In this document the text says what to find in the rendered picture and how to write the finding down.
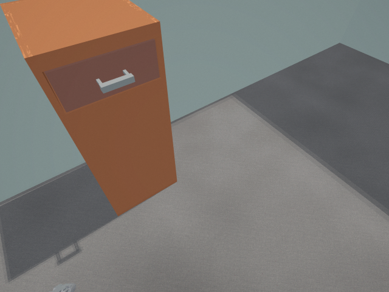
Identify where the cabinet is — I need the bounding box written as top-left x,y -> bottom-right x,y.
0,0 -> 177,216

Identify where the handle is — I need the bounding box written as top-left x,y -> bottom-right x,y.
96,69 -> 135,93

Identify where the drawer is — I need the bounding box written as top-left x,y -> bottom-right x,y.
44,39 -> 160,112

